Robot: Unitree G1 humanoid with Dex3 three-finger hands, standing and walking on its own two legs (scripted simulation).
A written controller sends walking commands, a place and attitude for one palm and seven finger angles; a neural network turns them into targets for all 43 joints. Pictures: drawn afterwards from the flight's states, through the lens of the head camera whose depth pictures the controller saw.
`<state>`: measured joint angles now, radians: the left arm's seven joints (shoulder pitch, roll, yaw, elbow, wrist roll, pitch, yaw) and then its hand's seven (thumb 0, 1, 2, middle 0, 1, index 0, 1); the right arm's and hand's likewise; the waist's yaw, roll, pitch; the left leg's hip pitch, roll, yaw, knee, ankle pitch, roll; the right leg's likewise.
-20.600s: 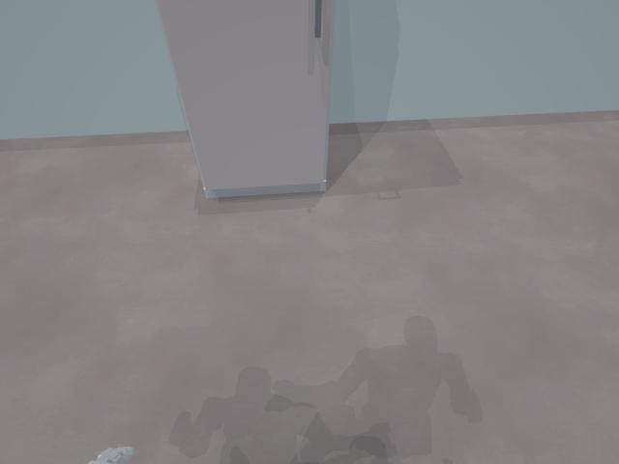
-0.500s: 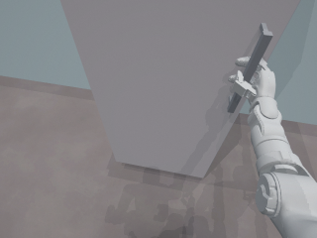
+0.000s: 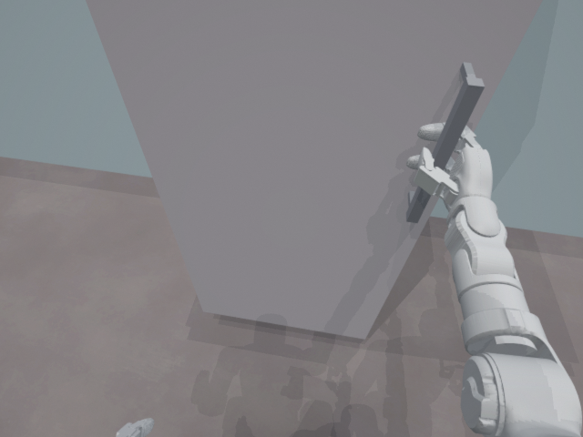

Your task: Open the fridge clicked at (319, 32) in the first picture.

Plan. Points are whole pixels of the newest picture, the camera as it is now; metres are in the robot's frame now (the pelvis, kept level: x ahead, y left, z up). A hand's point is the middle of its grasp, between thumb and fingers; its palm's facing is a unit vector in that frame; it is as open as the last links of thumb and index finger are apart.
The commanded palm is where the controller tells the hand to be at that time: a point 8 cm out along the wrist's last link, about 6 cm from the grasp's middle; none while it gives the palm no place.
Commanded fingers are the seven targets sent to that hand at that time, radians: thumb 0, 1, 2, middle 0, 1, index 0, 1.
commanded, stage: pull the door a little, standing still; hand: right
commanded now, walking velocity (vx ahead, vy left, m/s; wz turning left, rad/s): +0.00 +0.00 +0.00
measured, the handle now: (435, 153) +0.50 -0.15 +0.14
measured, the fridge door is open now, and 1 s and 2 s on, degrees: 0 30 53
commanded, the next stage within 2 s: walk backward, drawing the door open in 0.24 s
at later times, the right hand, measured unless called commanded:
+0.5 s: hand (412, 246) +0.33 -0.09 +0.14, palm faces -0.06 +0.99 -0.13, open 5.8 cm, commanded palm +0.30 -0.15 +0.15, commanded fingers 0.00 -0.90 -0.90 0.45 1.40 0.45 1.40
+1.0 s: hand (352, 333) +0.21 -0.03 +0.14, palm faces +0.00 +0.99 -0.17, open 6.1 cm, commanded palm +0.18 -0.07 +0.15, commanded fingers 0.00 -0.90 -0.90 0.45 1.40 0.45 1.40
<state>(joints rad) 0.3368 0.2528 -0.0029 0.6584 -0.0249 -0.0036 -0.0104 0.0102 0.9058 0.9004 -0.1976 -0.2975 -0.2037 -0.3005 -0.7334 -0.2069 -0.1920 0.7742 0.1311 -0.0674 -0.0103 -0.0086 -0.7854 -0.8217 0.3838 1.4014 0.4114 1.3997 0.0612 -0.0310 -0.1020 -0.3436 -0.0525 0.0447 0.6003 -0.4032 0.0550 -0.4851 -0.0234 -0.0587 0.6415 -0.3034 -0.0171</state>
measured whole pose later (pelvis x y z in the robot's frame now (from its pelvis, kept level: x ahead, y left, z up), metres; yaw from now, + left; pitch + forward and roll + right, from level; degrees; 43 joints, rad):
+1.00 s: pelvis -0.06 +0.08 +0.01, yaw -12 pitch -1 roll -1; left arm 0.18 0.17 -0.01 0.62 0.04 -0.02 0.09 0.01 0.90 0.90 -0.20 -0.30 -0.20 -0.30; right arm 0.02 -0.16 0.18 -0.25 0.01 -0.06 -0.04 -0.03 -0.67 -0.75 0.45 1.40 0.33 1.38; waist 0.07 -0.02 0.12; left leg -0.44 -0.07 0.03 0.93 -0.42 0.00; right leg -0.29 -0.01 0.06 0.51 -0.20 0.05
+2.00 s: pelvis +0.09 +0.47 +0.00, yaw -62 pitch -2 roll -2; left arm 0.08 0.19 0.03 0.66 0.00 -0.10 0.08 0.02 0.90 0.90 -0.20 -0.30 -0.20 -0.30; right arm 0.08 -0.21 -0.04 -0.39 0.00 -0.04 -0.08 -0.02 -0.68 -0.82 0.45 1.40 0.28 1.38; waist 0.02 -0.02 0.21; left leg -0.38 0.09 0.05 0.67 -0.26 0.00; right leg -0.49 -0.05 0.01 1.17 -0.62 0.04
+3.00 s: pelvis +0.29 +0.67 +0.00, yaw -86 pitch -3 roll -1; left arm 0.23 0.22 -0.04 0.76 -0.03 -0.02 0.10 0.01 0.90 0.90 -0.20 -0.30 -0.21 -0.30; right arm -0.69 -0.37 -0.19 0.81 0.03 -0.11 -0.08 -0.06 -0.65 -0.81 0.45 1.40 0.42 1.40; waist -0.02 -0.06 0.09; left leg -0.30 0.02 0.07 0.62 -0.28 0.04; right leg -0.43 0.02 -0.02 0.92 -0.43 0.00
